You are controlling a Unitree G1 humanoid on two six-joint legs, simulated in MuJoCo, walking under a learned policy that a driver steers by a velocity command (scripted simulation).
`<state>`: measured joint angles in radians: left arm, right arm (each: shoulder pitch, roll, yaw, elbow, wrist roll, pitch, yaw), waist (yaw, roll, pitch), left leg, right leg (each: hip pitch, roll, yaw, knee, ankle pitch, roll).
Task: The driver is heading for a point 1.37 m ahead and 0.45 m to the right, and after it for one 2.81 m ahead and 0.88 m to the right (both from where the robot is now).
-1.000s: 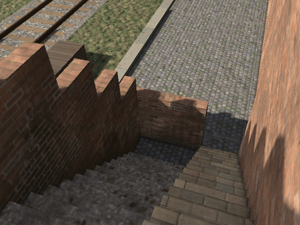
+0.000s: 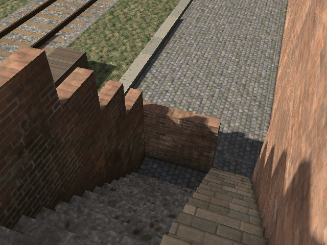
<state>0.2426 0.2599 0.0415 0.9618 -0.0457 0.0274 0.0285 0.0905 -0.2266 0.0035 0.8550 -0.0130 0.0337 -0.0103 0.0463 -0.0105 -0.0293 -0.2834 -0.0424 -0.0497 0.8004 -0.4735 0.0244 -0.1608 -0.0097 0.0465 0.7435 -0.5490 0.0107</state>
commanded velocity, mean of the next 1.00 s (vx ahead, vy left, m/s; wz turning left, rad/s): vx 0.49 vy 0.00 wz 0.00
